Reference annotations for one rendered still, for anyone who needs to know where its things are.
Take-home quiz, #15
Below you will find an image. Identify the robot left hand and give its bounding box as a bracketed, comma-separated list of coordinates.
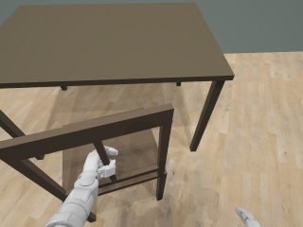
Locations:
[82, 146, 118, 179]

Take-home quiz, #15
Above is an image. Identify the table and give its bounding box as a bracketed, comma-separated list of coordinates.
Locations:
[0, 2, 235, 160]

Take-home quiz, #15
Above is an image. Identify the left robot forearm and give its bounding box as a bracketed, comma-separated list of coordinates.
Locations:
[45, 170, 98, 227]

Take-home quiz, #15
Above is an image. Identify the robot right hand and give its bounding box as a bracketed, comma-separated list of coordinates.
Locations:
[234, 207, 260, 227]

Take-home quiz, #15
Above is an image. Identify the chair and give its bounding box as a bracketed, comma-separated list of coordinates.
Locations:
[0, 103, 174, 223]

